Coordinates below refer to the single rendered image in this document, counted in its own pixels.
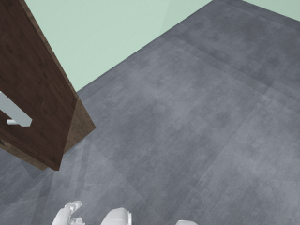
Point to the robot left hand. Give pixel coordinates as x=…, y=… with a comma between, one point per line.
x=63, y=217

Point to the robot left thigh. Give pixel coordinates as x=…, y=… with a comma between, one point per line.
x=118, y=216

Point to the cupboard door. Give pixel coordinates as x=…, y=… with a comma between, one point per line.
x=30, y=78

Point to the handle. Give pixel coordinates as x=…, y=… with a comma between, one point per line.
x=18, y=116

